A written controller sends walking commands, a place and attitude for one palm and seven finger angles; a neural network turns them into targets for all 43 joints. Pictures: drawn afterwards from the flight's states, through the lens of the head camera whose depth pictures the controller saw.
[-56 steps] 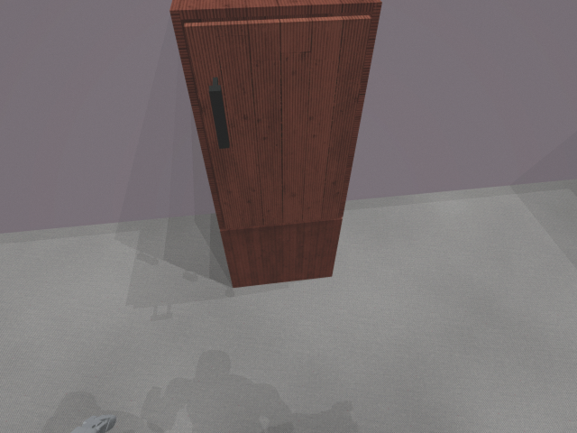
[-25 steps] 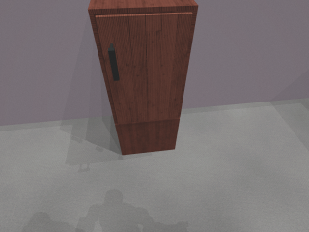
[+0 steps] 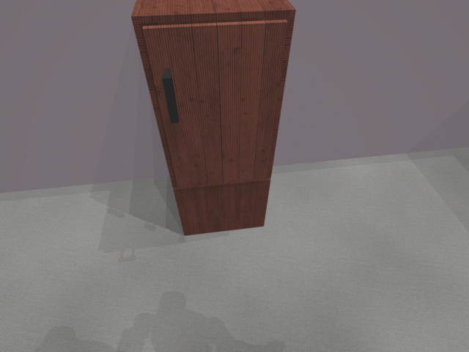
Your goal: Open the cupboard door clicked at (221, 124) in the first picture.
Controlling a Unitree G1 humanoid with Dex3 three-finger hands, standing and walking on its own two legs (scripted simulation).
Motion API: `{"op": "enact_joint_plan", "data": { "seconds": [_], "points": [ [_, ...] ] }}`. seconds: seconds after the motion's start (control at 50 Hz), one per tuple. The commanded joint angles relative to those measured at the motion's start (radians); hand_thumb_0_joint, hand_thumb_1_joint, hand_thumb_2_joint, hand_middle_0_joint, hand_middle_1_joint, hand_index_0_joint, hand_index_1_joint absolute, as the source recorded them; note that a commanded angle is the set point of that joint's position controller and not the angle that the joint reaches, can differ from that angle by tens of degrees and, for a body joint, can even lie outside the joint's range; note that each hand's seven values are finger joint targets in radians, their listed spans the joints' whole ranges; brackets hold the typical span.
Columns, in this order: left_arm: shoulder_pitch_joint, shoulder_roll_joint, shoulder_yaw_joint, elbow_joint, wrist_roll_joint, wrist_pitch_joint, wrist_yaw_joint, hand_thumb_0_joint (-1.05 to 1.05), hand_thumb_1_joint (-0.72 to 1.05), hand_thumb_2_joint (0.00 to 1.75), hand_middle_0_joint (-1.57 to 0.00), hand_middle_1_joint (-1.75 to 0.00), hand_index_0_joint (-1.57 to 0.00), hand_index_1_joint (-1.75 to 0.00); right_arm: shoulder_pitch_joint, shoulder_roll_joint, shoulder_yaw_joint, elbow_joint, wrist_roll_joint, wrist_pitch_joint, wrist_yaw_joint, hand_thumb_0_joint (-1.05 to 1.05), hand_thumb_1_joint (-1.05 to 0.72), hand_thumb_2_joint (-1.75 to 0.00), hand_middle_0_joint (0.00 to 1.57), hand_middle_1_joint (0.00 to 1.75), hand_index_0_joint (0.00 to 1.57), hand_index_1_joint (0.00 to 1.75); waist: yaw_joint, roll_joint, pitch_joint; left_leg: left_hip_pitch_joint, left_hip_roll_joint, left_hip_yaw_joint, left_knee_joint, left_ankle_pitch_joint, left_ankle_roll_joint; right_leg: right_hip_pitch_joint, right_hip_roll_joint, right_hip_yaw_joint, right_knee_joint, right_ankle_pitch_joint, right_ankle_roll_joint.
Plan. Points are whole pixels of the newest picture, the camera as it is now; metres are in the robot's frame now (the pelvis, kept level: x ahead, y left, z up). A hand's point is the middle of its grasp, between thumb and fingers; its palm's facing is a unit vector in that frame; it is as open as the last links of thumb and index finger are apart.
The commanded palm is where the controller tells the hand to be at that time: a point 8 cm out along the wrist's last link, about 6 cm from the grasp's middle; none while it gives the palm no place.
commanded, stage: look at it before walking up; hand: left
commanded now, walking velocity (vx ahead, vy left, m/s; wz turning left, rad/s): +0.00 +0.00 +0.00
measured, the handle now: (171, 95) +0.74 +0.22 +0.04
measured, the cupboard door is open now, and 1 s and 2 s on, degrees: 0 0 0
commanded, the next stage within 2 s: turn to face it in 0.32 s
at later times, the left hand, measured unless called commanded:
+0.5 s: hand out of the picture +0.07 +0.25 -0.15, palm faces -0.01 -0.94 -0.34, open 7.4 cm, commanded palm none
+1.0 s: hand out of the picture +0.01 +0.21 -0.19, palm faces +0.11 -0.97 -0.23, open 7.4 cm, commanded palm none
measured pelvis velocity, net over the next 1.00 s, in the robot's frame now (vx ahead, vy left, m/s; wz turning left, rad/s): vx -0.01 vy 0.01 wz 0.10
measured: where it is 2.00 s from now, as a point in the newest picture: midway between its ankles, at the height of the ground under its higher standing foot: outside the picture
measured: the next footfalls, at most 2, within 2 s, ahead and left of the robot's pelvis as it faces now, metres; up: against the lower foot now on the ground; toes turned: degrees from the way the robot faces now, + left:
left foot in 1.46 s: +0.15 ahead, +0.15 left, +0.00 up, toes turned +17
right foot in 1.82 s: +0.31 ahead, -0.12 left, +0.00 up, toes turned -1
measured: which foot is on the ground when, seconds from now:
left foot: down 0.00-1.00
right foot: down 0.00-1.00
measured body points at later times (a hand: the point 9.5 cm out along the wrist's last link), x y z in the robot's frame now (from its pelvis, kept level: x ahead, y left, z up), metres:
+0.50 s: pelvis +0.00 +0.00 +0.00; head +0.01 +0.00 +0.45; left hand +0.07 +0.30 -0.13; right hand +0.08 -0.29 -0.14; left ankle -0.01 +0.13 -0.75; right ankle +0.00 -0.11 -0.75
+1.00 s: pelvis -0.01 +0.01 -0.01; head +0.00 +0.02 +0.44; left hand +0.00 +0.26 -0.17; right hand +0.05 -0.22 -0.17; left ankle -0.01 +0.13 -0.75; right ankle +0.00 -0.11 -0.75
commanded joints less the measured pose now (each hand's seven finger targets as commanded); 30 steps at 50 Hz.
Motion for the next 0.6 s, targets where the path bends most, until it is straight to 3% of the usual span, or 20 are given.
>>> {"op": "enact_joint_plan", "data": {
  "seconds": [0.0, 0.32, 0.46, 0.58],
  "points": [
    [-0.042, 0.209, 0.042, -0.061, -0.003, -0.025, 0.011, 0.00, 0.90, 0.90, -0.20, -0.30, -0.20, -0.30, -0.038, -0.200, -0.041, -0.065, -0.004, -0.028, -0.014, 0.00, -0.90, -0.90, 0.20, 0.30, 0.20, 0.30, 0.003, -0.014, -0.051, 0.005, 0.098, -0.082, -0.047, 0.126, 0.040, -0.004, -0.126, 0.107, -0.074, 0.148, -0.017],
    [-0.037, 0.213, 0.041, -0.052, -0.003, -0.025, 0.010, 0.00, 0.90, 0.90, -0.20, -0.30, -0.20, -0.30, -0.042, -0.207, -0.040, -0.063, -0.003, -0.028, -0.014, 0.00, -0.90, -0.90, 0.20, 0.30, 0.20, 0.30, 0.004, 0.002, -0.052, 0.014, 0.102, -0.085, -0.057, 0.146, 0.039, 0.008, -0.126, 0.098, -0.082, 0.166, -0.014],
    [-0.033, 0.215, 0.043, -0.056, -0.002, -0.022, 0.011, 0.00, 0.90, 0.90, -0.20, -0.30, -0.20, -0.30, -0.046, -0.206, -0.040, -0.069, -0.002, -0.024, -0.012, 0.00, -0.90, -0.90, 0.20, 0.30, 0.20, 0.30, 0.008, -0.017, -0.041, 0.002, 0.097, -0.096, -0.048, 0.152, 0.042, 0.006, -0.130, 0.085, -0.078, 0.154, -0.009],
    [0.003, 0.145, 0.034, -0.060, -0.003, -0.002, 0.020, 0.00, 0.90, 0.90, -0.20, -0.30, -0.20, -0.30, -0.007, -0.126, -0.029, -0.076, -0.004, -0.006, -0.009, 0.00, -0.90, -0.90, 0.20, 0.30, 0.20, 0.30, 0.008, -0.007, -0.060, -0.035, 0.089, -0.097, 0.009, 0.214, 0.032, 0.011, -0.143, 0.056, -0.014, 0.188, 0.006]
  ]
}}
